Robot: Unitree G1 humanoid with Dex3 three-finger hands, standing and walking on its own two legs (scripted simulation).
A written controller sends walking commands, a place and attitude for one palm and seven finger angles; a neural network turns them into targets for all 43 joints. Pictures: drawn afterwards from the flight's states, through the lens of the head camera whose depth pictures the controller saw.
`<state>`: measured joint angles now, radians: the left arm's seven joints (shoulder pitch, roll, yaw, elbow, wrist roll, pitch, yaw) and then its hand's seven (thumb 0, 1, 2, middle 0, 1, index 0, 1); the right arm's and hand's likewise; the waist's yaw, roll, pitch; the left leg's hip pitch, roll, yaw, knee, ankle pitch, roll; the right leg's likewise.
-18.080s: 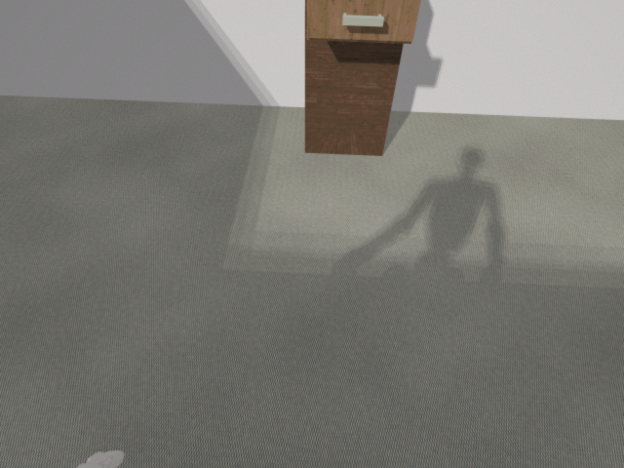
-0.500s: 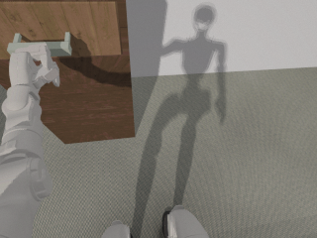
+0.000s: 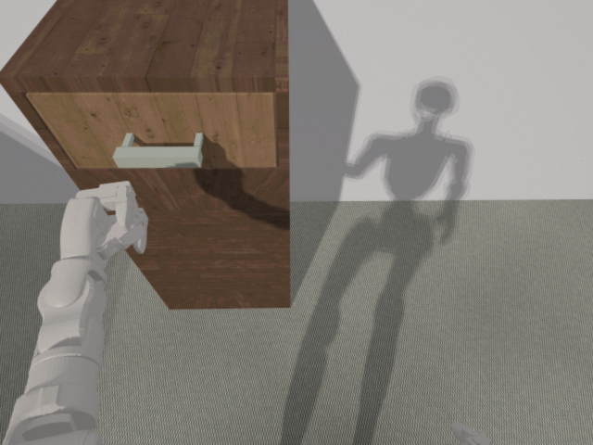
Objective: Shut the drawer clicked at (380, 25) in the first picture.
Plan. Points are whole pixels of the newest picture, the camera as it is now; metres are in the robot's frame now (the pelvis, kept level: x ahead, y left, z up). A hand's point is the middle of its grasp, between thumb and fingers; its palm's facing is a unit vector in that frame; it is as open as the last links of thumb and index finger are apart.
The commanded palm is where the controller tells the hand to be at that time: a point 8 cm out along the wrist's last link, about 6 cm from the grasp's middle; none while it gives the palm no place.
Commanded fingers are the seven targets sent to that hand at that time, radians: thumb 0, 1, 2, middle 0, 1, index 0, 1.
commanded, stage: draw the hand back to the body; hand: left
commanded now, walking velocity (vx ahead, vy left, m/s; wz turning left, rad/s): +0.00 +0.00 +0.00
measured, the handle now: (161, 148) +0.56 +0.23 +0.05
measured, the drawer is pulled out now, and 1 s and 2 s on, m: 0.00 0.00 0.00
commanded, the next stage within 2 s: step back with the hand held close in 1.04 s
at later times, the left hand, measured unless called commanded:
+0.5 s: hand (58, 303) +0.25 +0.23 +0.14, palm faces +0.33 -0.90 -0.29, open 3.3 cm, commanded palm +0.20 +0.27 +0.16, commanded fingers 0.00 0.90 0.90 -1.40 -1.60 -1.40 -1.60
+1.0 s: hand out of the picture +0.16 +0.24 +0.19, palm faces +0.44 -0.80 -0.40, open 3.3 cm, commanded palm +0.11 +0.28 +0.20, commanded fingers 0.00 0.90 0.90 -1.40 -1.60 -1.40 -1.60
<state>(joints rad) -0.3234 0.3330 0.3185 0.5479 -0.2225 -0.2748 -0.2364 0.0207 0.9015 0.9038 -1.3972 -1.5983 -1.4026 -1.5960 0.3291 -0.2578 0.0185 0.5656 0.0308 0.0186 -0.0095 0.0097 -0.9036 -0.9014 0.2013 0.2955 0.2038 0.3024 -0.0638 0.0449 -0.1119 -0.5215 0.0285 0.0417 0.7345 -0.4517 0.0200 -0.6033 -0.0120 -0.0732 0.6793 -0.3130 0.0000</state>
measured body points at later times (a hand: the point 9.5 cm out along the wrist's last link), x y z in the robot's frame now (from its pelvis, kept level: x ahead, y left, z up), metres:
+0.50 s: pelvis -0.01 +0.00 +0.03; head -0.01 -0.02 +0.48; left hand +0.23 +0.28 +0.16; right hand +0.17 -0.22 -0.06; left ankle -0.06 +0.10 -0.71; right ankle +0.00 -0.12 -0.71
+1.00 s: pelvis -0.02 +0.00 +0.03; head -0.04 -0.03 +0.48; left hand +0.13 +0.28 +0.21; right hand +0.17 -0.22 -0.06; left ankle -0.06 +0.10 -0.71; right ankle +0.00 -0.12 -0.71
